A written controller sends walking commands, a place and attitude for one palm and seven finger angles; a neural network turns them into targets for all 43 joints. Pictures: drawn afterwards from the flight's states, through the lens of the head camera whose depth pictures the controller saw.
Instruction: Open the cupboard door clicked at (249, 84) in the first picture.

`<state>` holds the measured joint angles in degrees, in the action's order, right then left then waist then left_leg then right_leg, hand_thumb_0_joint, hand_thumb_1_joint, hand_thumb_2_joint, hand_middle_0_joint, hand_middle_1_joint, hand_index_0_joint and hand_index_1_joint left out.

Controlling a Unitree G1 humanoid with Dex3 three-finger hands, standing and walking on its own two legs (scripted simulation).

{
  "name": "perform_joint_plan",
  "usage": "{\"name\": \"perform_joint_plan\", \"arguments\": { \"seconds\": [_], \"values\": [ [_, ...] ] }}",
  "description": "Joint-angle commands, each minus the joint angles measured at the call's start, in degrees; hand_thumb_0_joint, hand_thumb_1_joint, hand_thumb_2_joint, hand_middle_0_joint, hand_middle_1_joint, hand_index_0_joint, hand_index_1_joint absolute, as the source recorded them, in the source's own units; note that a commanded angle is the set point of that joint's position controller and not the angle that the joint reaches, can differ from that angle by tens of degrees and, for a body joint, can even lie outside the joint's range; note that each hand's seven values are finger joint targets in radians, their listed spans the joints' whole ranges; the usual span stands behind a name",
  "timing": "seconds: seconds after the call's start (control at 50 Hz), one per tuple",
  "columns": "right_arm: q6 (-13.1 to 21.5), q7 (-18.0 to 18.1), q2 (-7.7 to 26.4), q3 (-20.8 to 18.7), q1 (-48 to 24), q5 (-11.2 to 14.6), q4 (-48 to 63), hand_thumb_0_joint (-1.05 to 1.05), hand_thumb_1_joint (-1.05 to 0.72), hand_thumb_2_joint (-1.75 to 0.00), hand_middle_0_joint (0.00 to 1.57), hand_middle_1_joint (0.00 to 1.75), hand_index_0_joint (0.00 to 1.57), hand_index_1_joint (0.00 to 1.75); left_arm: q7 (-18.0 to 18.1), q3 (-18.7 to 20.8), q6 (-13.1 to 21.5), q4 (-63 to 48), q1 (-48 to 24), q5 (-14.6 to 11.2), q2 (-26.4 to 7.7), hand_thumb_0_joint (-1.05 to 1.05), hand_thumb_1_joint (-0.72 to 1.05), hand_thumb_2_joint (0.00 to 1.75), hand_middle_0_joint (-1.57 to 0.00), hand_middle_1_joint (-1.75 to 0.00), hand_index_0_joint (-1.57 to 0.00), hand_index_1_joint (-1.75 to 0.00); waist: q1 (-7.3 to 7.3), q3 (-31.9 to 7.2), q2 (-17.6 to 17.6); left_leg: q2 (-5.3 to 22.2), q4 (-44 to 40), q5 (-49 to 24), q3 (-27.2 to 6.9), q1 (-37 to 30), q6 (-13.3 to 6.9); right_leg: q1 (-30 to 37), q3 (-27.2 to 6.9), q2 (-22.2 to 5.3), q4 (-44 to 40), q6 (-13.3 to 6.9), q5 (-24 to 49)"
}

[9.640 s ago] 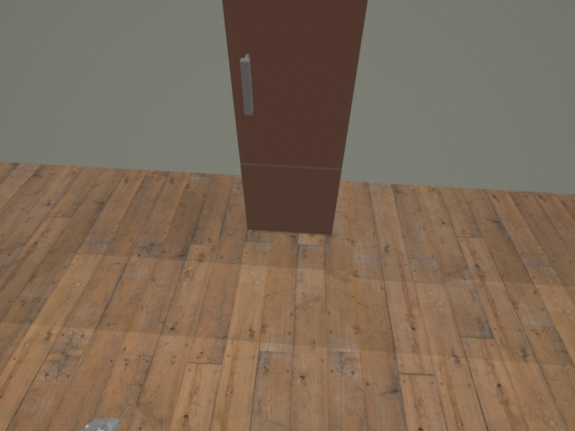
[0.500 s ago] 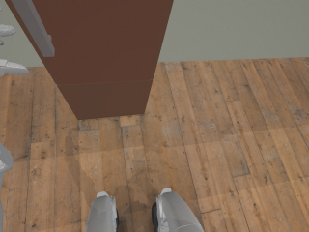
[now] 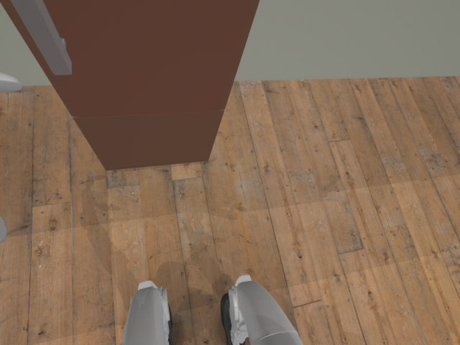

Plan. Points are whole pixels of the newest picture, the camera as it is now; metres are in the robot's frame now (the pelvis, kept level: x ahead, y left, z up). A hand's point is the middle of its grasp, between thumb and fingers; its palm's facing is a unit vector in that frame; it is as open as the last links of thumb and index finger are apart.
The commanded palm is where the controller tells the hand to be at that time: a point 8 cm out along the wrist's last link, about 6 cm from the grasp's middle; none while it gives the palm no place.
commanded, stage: move the hooked fingers beside the handle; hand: left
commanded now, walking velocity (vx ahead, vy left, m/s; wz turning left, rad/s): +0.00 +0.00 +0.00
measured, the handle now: (41, 13) +0.60 +0.23 +0.08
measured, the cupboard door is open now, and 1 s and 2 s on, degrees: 0 0 0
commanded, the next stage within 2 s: slide the fingers in behind the handle in 0.40 s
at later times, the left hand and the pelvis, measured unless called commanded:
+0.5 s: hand out of the picture +0.54 +0.29 +0.07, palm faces +0.08 -1.00 -0.03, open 14.0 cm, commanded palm +0.54 +0.31 +0.07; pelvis +0.00 +0.00 +0.00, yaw +0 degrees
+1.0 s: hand (15, 45) +0.55 +0.26 +0.07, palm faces +0.08 -1.00 -0.03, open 13.9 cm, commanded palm +0.54 +0.27 +0.07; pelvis +0.00 -0.01 +0.00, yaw +0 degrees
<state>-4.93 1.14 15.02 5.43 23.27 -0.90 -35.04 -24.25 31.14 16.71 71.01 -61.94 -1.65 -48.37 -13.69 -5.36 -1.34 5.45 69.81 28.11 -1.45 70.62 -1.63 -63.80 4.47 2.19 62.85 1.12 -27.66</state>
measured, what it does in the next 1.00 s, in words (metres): stands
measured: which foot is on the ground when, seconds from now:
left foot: down 0.00-1.00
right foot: down 0.00-1.00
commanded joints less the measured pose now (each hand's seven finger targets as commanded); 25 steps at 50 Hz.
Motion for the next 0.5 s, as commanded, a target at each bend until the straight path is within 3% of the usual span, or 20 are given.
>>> {"name": "perform_joint_plan", "arguments": {
  "seconds": [0.0, 0.06, 0.14, 0.16, 0.22, 0.24, 0.26, 0.32, 0.36, 0.44, 0.46, 0.48],
  "values": [
    [0.2, 0.9, 13.3, -5.0, 12.4, -0.1, 1.4, 0.00, -0.90, -0.90, 0.20, 0.30, 0.20, 0.30, -0.3, -1.6, 2.0, -7.3, -20.9, -1.3, -13.8, 0.00, -0.50, 0.30, -0.30, -1.20, -0.30, -1.20, -0.47, -27.8, -15.6, -1.0, -7.5, -26.6, -5.1, -36.2, 0.1, 1.9, 0.3, 1.8, -6.7, -2.3, 14.1],
    [0.0, 1.0, 13.4, -5.0, 12.4, -0.4, 1.9, 0.00, -0.90, -0.90, 0.20, 0.30, 0.20, 0.30, 0.2, -3.3, 1.7, -7.6, -21.7, -0.8, -11.8, 0.00, -0.50, 0.30, -0.30, -1.20, -0.30, -1.20, -0.92, -27.2, -16.2, -0.8, -7.8, -27.5, -5.4, -37.6, 0.3, -0.1, 0.5, 1.6, -6.5, -2.4, 13.9],
    [0.3, 0.9, 13.4, -5.1, 12.1, -0.8, 2.2, 0.00, -0.90, -0.90, 0.20, 0.30, 0.20, 0.30, 1.5, 0.5, 4.5, -11.3, -23.6, -1.7, -15.4, 0.00, -0.50, 0.30, -0.30, -1.20, -0.30, -1.20, -0.42, -30.2, -16.4, -1.0, -6.6, -28.6, -5.3, -37.3, 0.2, 1.2, 0.0, 1.7, -5.6, -2.6, 15.1],
    [0.3, 0.8, 13.4, -5.1, 12.3, -1.0, 2.0, 0.00, -0.90, -0.90, 0.20, 0.30, 0.20, 0.30, 1.6, 1.1, 5.5, -13.9, -25.7, -1.6, -16.9, 0.00, -0.50, 0.30, -0.30, -1.20, -0.30, -1.20, -0.22, -32.8, -17.5, -0.8, -6.5, -30.3, -5.4, -38.9, 0.4, 2.3, 0.0, 1.7, -5.3, -2.5, 15.8],
    [0.1, 0.4, 13.2, -5.3, 12.0, -0.9, 2.1, 0.00, -0.90, -0.90, 0.20, 0.30, 0.20, 0.30, 2.1, 2.3, 6.7, -14.8, -23.5, -1.2, -17.6, 0.00, -0.50, 0.30, -0.30, -1.20, -0.30, -1.20, 0.94, -34.6, -18.9, -0.9, -6.5, -32.8, -5.4, -40.8, 0.8, 3.5, -0.1, 1.8, -5.3, -2.5, 16.7],
    [0.1, 0.3, 13.1, -5.4, 12.1, -0.9, 2.0, 0.00, -0.90, -0.90, 0.20, 0.30, 0.20, 0.30, 2.2, 1.8, 6.8, -15.3, -24.3, -1.1, -17.0, 0.00, -0.50, 0.30, -0.30, -1.20, -0.30, -1.20, 0.70, -34.8, -19.9, -0.8, -6.4, -33.8, -5.7, -42.1, 0.8, 2.5, -0.1, 1.8, -5.1, -2.6, 16.7],
    [-0.1, 0.2, 13.1, -5.3, 11.8, -0.8, 1.8, 0.00, -0.90, -0.90, 0.20, 0.30, 0.20, 0.30, 2.1, 0.7, 6.1, -13.1, -23.5, -0.9, -15.4, 0.00, -0.50, 0.30, -0.30, -1.20, -0.30, -1.20, 0.15, -33.5, -18.9, -0.8, -6.5, -32.4, -5.7, -41.4, 0.9, 1.8, 0.1, 1.8, -5.5, -2.5, 16.1],
    [-0.4, 0.6, 13.4, -4.9, 11.4, -0.2, 2.4, 0.00, -0.90, -0.90, 0.20, 0.30, 0.20, 0.30, 1.5, 0.6, 3.8, -8.1, -20.9, -0.8, -16.1, 0.00, -0.50, 0.30, -0.30, -1.20, -0.30, -1.20, -0.28, -29.4, -14.2, -1.3, -6.8, -26.2, -4.4, -34.6, -0.1, 4.3, -0.2, 1.8, -6.2, -2.1, 15.0],
    [-0.5, 0.9, 13.6, -4.7, 11.5, -0.2, 2.4, 0.00, -0.90, -0.90, 0.20, 0.30, 0.20, 0.30, 1.0, 0.5, 3.4, -9.1, -22.8, -0.6, -17.3, 0.00, -0.50, 0.30, -0.30, -1.20, -0.30, -1.20, -0.41, -30.1, -15.4, -1.2, -6.6, -26.8, -4.5, -34.8, -0.1, 3.7, -0.2, 1.6, -5.7, -2.2, 15.3],
    [-0.2, 1.0, 13.3, -4.9, 11.7, -0.5, 1.8, 0.00, -0.90, -0.90, 0.20, 0.30, 0.20, 0.30, 0.7, -0.9, 4.8, -12.0, -25.4, -1.0, -15.2, 0.00, -0.50, 0.30, -0.30, -1.20, -0.30, -1.20, -1.16, -31.4, -17.1, -0.9, -5.9, -28.3, -5.2, -37.5, 0.0, 1.4, -0.2, 1.7, -5.3, -2.4, 15.4],
    [-0.2, 1.0, 13.5, -5.0, 11.9, -0.6, 1.7, 0.00, -0.90, -0.90, 0.20, 0.30, 0.20, 0.30, 0.8, 0.1, 5.3, -13.0, -25.8, -1.1, -16.6, 0.00, -0.50, 0.30, -0.30, -1.20, -0.30, -1.20, -0.58, -32.9, -18.1, -0.8, -6.0, -29.2, -5.6, -38.7, 0.4, 1.5, -0.1, 1.8, -5.3, -2.4, 15.4],
    [0.0, 0.9, 13.2, -5.2, 11.7, -0.7, 1.3, 0.00, -0.90, -0.90, 0.20, 0.30, 0.20, 0.30, 0.6, -1.3, 5.6, -13.4, -26.5, -1.6, -14.2, 0.00, -0.50, 0.30, -0.30, -1.20, -0.30, -1.20, -1.21, -33.6, -18.4, -0.8, -5.7, -29.6, -5.6, -39.6, 0.3, 1.2, -0.1, 1.8, -5.4, -2.4, 15.7]
  ]
}}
